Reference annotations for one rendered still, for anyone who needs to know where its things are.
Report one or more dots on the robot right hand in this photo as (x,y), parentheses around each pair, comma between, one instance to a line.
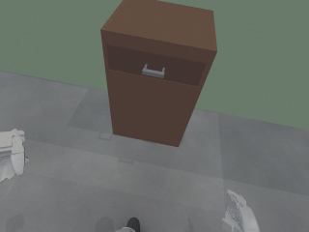
(240,220)

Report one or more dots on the robot left hand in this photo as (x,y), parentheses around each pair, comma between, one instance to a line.
(11,147)

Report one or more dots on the drawer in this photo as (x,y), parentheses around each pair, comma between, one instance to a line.
(177,69)

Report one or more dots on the cabinet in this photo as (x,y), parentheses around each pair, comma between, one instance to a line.
(147,108)

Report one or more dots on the robot left foot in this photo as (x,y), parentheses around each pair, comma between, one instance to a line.
(134,224)

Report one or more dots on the handle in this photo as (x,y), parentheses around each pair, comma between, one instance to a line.
(146,71)

